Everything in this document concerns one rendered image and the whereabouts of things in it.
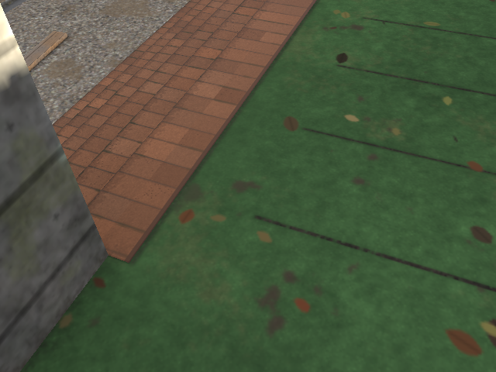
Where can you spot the stairs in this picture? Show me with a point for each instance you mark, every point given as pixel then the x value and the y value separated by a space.
pixel 104 128

